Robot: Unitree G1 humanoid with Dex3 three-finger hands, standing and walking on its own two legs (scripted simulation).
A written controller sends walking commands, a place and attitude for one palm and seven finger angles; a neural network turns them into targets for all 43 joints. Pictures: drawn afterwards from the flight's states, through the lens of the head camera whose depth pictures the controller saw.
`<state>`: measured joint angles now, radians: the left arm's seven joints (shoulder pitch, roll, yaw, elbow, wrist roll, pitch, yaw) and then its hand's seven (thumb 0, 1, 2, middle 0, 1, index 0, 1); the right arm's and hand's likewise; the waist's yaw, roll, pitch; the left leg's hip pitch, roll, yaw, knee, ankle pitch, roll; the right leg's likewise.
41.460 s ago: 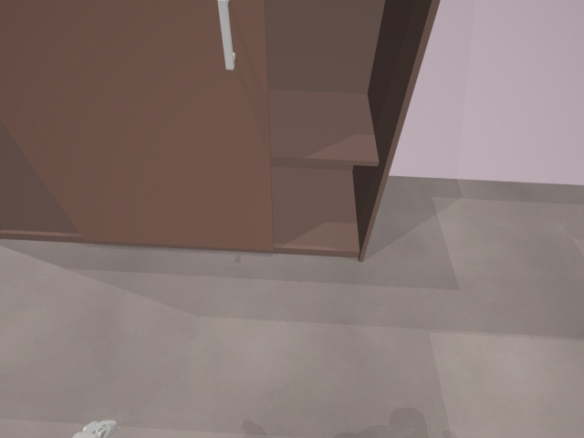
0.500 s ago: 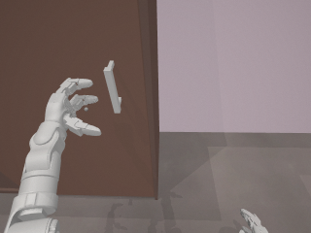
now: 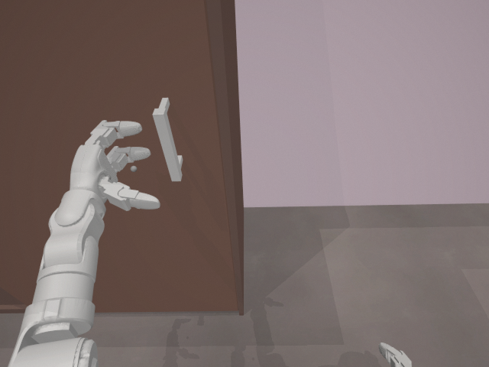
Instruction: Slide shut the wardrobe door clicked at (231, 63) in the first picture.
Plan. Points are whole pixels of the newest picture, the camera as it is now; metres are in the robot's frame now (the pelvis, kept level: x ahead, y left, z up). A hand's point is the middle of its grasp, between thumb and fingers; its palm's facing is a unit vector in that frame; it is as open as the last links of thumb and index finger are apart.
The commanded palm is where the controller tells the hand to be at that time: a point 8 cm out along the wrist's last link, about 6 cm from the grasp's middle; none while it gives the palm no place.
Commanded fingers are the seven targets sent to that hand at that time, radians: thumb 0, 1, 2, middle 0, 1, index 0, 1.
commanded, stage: move the hooked fingers beside the handle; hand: left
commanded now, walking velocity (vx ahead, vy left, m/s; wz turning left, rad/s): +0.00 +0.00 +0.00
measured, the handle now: (170, 141) +0.45 +0.14 +0.16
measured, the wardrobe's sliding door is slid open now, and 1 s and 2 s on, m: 0.00 0.00 0.00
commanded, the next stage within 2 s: feel for the door with the fingertips in 0.48 s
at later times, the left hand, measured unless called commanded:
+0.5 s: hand (133, 169) +0.38 +0.19 +0.16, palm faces +0.04 -1.00 -0.01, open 14.0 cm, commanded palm +0.35 +0.24 +0.16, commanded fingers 0.00 -0.50 0.30 -0.30 -1.20 -0.30 -1.20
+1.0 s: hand (165, 167) +0.39 +0.14 +0.15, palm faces +0.03 -1.00 +0.00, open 14.1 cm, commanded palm +0.36 +0.20 +0.16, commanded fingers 0.00 -0.50 0.30 -0.30 -1.20 -0.30 -1.20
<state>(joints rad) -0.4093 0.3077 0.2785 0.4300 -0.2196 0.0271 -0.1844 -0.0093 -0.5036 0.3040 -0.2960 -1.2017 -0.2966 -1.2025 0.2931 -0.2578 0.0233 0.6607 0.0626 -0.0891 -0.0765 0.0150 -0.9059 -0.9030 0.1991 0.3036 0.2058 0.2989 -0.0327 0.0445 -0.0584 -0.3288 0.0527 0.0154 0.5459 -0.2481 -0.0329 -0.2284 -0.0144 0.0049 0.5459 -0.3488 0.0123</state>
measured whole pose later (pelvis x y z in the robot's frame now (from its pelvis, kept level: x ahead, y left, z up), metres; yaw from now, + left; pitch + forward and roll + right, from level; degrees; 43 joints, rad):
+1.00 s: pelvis +0.00 +0.00 +0.00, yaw +0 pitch +2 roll +0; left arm -0.45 0.21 0.17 0.42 -0.18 0.06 -0.07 -0.01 -0.50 0.30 -0.30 -1.20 -0.27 -1.20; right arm 0.26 -0.24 0.03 0.66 0.05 -0.08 -0.06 0.01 -0.91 -0.90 0.20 0.30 0.21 0.30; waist -0.03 0.04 -0.06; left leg -0.33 0.05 0.01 0.55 -0.25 -0.04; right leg -0.23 -0.01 0.00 0.55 -0.35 0.01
